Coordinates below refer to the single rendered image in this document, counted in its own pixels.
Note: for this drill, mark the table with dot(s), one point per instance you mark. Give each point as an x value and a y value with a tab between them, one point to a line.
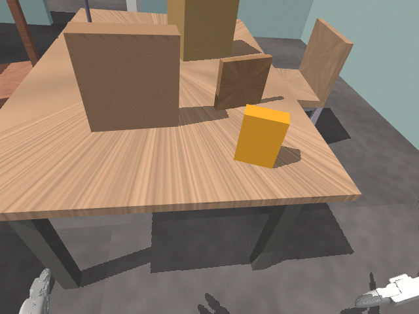
53	166

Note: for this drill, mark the left robot hand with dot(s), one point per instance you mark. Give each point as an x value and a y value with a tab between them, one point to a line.
39	299

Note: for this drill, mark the right robot hand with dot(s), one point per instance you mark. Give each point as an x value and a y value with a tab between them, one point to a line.
400	289

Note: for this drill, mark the chair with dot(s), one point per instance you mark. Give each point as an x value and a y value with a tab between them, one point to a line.
323	60
12	74

